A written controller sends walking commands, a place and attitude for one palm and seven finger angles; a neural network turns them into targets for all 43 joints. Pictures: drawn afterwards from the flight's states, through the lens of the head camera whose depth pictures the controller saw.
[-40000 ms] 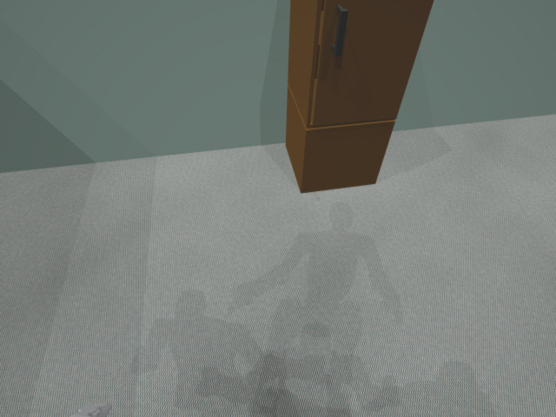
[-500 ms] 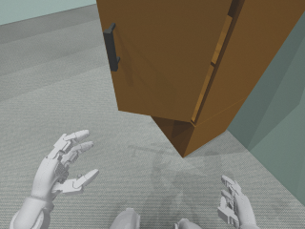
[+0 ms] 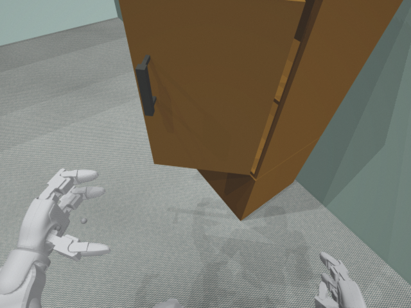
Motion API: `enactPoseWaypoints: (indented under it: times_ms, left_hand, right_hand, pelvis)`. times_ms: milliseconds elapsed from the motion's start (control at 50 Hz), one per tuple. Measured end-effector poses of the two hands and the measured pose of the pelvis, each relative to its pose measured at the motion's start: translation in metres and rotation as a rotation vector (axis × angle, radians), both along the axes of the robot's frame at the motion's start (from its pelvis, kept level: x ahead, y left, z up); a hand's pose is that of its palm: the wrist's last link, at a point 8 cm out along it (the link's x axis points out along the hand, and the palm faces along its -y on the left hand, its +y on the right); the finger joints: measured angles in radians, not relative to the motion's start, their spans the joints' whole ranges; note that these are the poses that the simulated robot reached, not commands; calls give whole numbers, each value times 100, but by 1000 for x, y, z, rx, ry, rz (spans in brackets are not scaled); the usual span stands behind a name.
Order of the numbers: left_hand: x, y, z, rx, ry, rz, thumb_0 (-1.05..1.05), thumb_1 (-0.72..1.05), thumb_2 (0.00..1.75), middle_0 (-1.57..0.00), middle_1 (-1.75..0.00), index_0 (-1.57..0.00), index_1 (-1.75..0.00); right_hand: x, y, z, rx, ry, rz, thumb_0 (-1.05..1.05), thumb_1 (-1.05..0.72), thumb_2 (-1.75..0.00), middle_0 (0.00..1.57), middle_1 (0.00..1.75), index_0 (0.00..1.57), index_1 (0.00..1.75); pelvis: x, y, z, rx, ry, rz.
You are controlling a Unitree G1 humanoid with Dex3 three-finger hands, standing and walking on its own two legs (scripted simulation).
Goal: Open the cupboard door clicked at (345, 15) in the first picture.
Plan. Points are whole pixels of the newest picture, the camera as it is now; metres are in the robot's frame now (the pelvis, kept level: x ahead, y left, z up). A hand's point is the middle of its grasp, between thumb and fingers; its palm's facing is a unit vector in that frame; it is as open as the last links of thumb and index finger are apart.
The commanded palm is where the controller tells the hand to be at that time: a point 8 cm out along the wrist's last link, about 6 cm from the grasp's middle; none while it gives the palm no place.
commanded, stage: raise the hand with hooked fingers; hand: left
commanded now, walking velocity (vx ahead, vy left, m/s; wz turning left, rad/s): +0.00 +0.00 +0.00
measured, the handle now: (148, 86) +0.60 +0.18 +0.08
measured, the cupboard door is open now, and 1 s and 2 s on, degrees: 47 47 47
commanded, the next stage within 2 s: move the hooked fingers beside the handle in 0.94 s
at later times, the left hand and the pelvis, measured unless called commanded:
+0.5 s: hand (46, 184) +0.29 +0.29 +0.11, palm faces -0.02 -1.00 -0.05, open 14.0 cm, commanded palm +0.26 +0.33 +0.10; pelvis +0.00 +0.01 +0.02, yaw +0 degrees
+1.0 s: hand (58, 187) +0.29 +0.27 +0.10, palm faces -0.03 -1.00 -0.04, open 14.0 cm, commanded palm +0.26 +0.31 +0.10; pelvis +0.00 +0.00 +0.02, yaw +0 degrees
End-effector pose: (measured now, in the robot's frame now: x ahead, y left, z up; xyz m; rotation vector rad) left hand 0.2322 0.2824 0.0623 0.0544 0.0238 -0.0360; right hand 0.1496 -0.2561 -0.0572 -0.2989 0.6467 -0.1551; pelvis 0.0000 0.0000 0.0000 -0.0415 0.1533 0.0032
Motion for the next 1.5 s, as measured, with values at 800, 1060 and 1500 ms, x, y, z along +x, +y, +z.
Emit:
enactPoseWaypoints:
  times_ms: [800,1060,1500]
  left_hand:
    - [39,42,41,-9,-8,0,-1,-50,30,-30,-120,-30,-120]
    - [36,37,44,-18,5,2,-1,-50,30,-30,-120,-30,-120]
    - [112,34,40,-48,9,-28,-1,-50,30,-30,-120,-30,-120]
  right_hand:
    - [-17,5,6,16,60,1,1,-90,-90,21,30,20,30]
    - [-7,6,4,45,34,19,1,-90,-90,21,30,20,30]
    - [-53,-20,-14,2,214,-78,1,-90,-90,21,30,20,30]
  pelvis:
    - [0,1,17,7,-47,-6]
    - [-2,-7,16,12,-46,-5]
    - [0,-11,10,13,17,-22]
